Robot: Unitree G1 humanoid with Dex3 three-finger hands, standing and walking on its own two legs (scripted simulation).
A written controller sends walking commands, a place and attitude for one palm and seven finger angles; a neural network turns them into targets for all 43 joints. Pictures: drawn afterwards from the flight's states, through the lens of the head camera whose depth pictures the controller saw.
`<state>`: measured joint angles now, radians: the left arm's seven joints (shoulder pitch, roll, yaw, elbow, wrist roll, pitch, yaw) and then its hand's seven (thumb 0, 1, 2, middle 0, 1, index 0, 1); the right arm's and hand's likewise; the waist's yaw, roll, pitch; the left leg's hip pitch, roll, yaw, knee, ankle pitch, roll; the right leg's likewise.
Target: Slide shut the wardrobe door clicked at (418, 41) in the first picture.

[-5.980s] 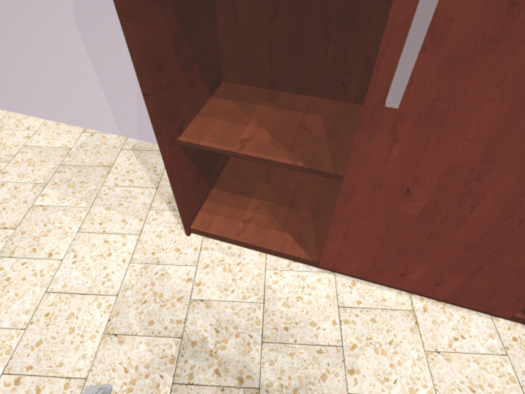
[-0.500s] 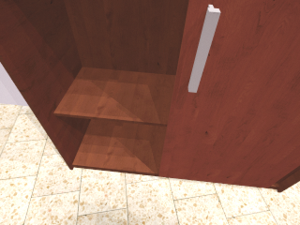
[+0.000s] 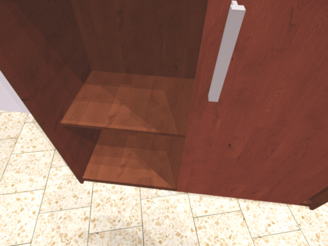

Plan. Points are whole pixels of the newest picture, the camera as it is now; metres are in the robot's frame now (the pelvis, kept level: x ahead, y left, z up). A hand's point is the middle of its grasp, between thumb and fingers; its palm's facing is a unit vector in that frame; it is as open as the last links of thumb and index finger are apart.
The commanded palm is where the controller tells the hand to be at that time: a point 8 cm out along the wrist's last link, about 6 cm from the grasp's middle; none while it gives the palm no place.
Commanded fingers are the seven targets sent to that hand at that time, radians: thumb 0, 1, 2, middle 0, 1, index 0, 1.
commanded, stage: look again from close up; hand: right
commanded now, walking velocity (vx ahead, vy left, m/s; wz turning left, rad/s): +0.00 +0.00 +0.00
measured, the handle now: (222, 56) +0.51 -0.11 +0.22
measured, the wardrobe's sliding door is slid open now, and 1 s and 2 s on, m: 0.61 0.61 0.61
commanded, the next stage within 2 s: raise the hand with hooked fingers in 0.26 s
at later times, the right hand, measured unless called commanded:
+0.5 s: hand out of the picture +0.12 -0.19 -0.08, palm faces +0.25 +0.94 -0.23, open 7.3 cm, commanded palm +0.11 -0.22 -0.04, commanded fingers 0.00 -0.71 -0.82 0.21 0.42 0.21 0.42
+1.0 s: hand (267, 231) +0.16 -0.19 +0.05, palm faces +0.10 +0.99 -0.08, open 9.9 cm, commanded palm +0.14 -0.24 +0.06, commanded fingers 0.00 -0.13 -0.57 0.25 0.80 0.25 0.80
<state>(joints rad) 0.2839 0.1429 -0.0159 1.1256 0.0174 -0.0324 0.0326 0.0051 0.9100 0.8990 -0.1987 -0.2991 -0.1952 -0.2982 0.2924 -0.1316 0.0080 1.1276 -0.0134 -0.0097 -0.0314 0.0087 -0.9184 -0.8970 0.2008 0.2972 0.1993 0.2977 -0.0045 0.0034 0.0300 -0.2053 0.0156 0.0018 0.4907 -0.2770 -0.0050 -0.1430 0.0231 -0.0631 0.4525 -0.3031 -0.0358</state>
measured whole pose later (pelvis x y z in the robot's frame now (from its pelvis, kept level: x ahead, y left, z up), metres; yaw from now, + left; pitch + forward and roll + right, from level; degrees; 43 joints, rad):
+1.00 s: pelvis -0.04 +0.04 -0.04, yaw -5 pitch +5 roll +2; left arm 0.20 0.23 -0.06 0.56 -0.03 -0.26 0.06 0.01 0.90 0.90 -0.20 -0.30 -0.20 -0.30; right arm 0.31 -0.26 -0.20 -0.04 0.28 -0.31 0.31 0.01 -0.36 -0.66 0.24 0.65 0.24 0.65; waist -0.05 -0.04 -0.06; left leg -0.52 -0.01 0.13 0.83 -0.40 0.05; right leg -0.54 -0.02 0.07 0.90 -0.44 0.02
